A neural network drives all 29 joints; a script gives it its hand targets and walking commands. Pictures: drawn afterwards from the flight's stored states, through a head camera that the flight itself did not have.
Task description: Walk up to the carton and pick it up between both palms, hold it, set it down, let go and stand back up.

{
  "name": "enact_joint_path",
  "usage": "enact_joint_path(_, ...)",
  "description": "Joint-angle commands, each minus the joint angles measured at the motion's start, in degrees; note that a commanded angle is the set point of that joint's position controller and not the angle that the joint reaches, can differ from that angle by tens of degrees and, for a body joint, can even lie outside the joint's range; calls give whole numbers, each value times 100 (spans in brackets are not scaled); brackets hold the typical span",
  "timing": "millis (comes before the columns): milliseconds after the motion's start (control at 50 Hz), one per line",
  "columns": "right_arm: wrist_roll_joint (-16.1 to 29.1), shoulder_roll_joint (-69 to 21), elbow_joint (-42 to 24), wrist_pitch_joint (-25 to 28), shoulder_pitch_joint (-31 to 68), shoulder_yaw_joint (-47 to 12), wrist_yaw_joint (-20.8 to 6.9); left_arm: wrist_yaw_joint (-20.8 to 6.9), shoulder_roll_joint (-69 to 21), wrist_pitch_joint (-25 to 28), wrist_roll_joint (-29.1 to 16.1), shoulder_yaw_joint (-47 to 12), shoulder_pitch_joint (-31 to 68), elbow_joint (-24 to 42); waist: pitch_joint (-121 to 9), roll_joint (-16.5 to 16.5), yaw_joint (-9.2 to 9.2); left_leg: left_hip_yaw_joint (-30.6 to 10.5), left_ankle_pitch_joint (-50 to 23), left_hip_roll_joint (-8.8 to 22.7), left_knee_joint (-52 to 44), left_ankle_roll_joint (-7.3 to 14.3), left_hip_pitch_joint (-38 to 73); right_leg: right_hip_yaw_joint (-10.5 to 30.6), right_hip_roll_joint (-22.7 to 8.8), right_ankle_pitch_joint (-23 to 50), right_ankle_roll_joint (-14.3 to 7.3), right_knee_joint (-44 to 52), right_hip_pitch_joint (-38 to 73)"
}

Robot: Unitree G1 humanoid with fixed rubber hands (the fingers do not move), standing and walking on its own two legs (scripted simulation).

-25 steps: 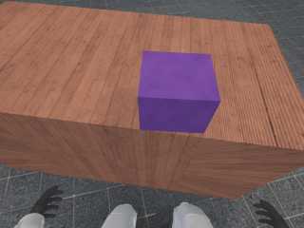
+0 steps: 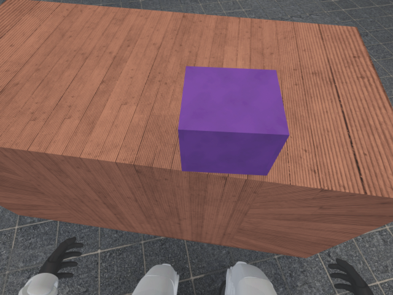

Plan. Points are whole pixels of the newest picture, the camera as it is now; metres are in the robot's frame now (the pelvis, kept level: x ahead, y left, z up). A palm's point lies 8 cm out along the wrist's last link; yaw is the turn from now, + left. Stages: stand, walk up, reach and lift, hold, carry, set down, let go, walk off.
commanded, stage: walk up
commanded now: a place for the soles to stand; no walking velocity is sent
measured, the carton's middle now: (227, 122) +0.44 -0.04 +0.06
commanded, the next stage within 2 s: reach and lift in 0.12 s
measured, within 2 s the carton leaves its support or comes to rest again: neither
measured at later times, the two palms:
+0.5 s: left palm (88, 237) +0.20 +0.24 -0.05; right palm (376, 289) +0.13 -0.33 -0.07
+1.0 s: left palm (82, 246) +0.18 +0.24 -0.01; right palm (344, 269) +0.16 -0.25 -0.03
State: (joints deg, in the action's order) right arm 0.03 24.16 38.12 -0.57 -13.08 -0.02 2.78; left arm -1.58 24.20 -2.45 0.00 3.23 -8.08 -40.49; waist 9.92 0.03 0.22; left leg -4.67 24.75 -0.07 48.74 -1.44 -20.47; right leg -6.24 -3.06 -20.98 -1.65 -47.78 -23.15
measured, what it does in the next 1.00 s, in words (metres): stands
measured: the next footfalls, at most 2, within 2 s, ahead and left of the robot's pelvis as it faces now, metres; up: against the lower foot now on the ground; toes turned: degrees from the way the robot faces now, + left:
none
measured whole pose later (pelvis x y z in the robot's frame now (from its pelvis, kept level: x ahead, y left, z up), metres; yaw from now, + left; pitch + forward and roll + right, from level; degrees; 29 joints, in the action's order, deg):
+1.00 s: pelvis -0.02 -0.03 +0.01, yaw -1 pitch -3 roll +1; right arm -0.5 10.4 31.0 12.8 -9.7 0.5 1.3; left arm 1.7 20.7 -11.5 -0.1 2.8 -12.0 -11.4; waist 6.2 4.1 0.2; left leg -4.5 18.8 2.2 40.0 -4.3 -18.3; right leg -6.2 -0.7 -15.8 -3.3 -40.9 -22.0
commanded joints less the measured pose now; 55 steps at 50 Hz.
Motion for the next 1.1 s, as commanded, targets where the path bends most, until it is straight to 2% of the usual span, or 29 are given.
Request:
enact_joint_path(0, 47, 1874, -42, 212, 368, 635, 16, 10, 1319, 32, -168, 350, 380, 235, -1170, -610, 14, -2235, -1584, 1440, -2065, 1140, -331, 734, -8, 489, -17, 22, 728)
enact_joint_path(20, 20, 1947, -149, 214, 599, 648, 19, 12, 1288, -16, -140, 357, 235, 232, -1067, -937, 82, -2488, -1447, 1675, -2179, 1379, -616, 711, 153, -339, -5, -173, 862)
enact_joint_path(40, 13, 1909, -235, 210, 779, 623, 22, 15, 1293, -30, -90, 370, 102, 216, -950, -1005, 130, -2446, -1328, 1700, -2167, 1415, -817, 789, 123, -549, -22, -201, 962)
enact_joint_path(60, 16, 1852, -286, 203, 868, 605, 19, 13, 1309, -7, -52, 389, 10, 182, -880, -976, 191, -2247, -1370, 1598, -2047, 1311, -932, 871, 65, -439, -59, 5, 1089)
enact_joint_path(80, 17, 1783, -287, 180, 860, 599, 8, 11, 1350, 40, -28, 398, -73, 141, -906, -811, 247, -1836, -1298, 1342, -1778, 1036, -990, 1001, -103, -35, -101, 603, 1292)
enact_joint_path(100, 36, 1656, -228, 164, 674, 578, -9, 12, 1517, 101, -4, 422, -58, 119, -993, -324, 203, -1304, -1078, 927, -1278, 668, -1003, 1430, -538, 658, -186, 1459, 1454)
enact_joint_path(120, -1025, 164, 1215, 1307, 1503, 1272, -249, 390, 812, -888, 384, 420, 1624, 1744, -1502, -598, -392, 581, 462, 564, -1722, 61, -1574, 104, 787, 205, 79, 573, 1743)
enact_joint_path(140, -929, 489, 1238, 1434, 1601, 1213, -438, 517, 609, -1197, 269, 272, 1525, 1533, -1095, -846, -267, 631, 1015, 766, -1846, 254, -2658, 6, 872, 451, 45, 30, 2365)
enact_joint_path(160, -859, 595, 1303, 1494, 1506, 1223, -517, 540, 580, -1298, 206, 223, 1474, 1561, -996, -828, -264, 661, 1070, 874, -1892, 319, -3098, 17, 819, 598, 27, -85, 2582)
enact_joint_path(200, -853, 576, 1179, 1677, 1462, 1287, -486, 454, 635, -1457, 179, 397, 1298, 1772, -1082, -273, -259, 620, 585, 703, -1583, 281, -2658, 128, 639, 664, 80, 79, 2308)
enact_joint_path(260, -591, 392, 757, 1897, 1126, 1038, -306, 354, 821, -1496, 269, 717, 957, 2204, -1608, 439, -121, 776, -632, 201, -950, -2, -1165, 548, 143, 645, 193, 961, 1653)
enact_joint_path(320, -385, 271, 100, 2056, 868, 789, -185, 334, 872, -1355, 283, 905, 607, 2533, -1930, 580, -14, 903, -977, -14, -1062, 19, -720, 873, -76, 908, 406, 1522, 2052)
enact_joint_path(360, -244, 107, -310, 2136, 636, 613, -96, 302, 897, -1222, 272, 1032, 392, 2715, -2086, 697, 120, 928, -1031, -113, -1139, 77, -665, 1175, -231, 1254, 542, 1755, 2424)
enact_joint_path(420, -88, -267, -699, 2192, 340, 385, 10, 251, 923, -1085, 213, 1157, 108, 2974, -2238, 778, 333, 913, -1093, -182, -1275, 131, -766, 1546, -417, 1831, 647, 1928, 2933)
enact_joint_path(460, 23, -467, -843, 2200, 150, 258, 54, 227, 895, -1046, 159, 1137, -49, 3147, -2276, 714, 404, 878, -1134, -225, -1412, 173, -722, 1655, -476, 2033, 680, 2003, 3084)
enact_joint_path(520, 129, -584, -813, 2122, -109, 145, 79, 171, 782, -1114, 67, 946, -249, 3249, -2115, 453, 341, 805, -1216, -222, -1679, 188, -508, 1584, -448, 2057, 643, 2112, 3105)
enact_joint_path(640, 23, -678, -927, 2049, -273, 374, -4, 174, 423, -1071, -161, 446, -276, 3721, -1923, -82, 64, 649, -1313, -105, -2186, 130, -72, 957, -89, 1607, 419, 2231, 2852)
enact_joint_path(720, -42, -819, -1502, 2077, -188, 590, -97, 326, 262, -817, -430, 187, -77, 4313, -2188, -270, -56, 680, -927, -31, -2398, 171, -333, 810, 88, 1099, 364, 2201, 2964)
enact_joint_path(780, -33, -905, -1848, 1971, -194, 650, -179, 433, 132, -669, -603, 34, -69, 4450, -2205, -472, -158, 695, -373, 108, -2671, 288, -912, 791, 241, 744, 387, 2015, 3335)
enact_joint_path(840, 3, -1003, -2033, 1729, -190, 670, -218, 469, -2, -639, -692, -73, -81, 4297, -2051, -485, -179, 702, 84, 224, -2849, 396, -1527, 892, 293, 310, 392, 1889, 3685)
enact_joint_path(900, 39, -1085, -2204, 1501, -168, 699, -209, 461, -115, -666, -697, -142, -62, 4178, -1852, -412, -201, 709, 253, 252, -2870, 404, -1839, 994, 277, -21, 381, 1909, 3813)
enact_joint_path(1080, 272, -1299, -3141, 1162, -156, 569, -197, 564, -235, -467, -787, -127, 74, 4776, -1900, -302, -289, 725, 115, 157, -2740, 316, -1815, 1273, 105, -384, 376, 2138, 3696)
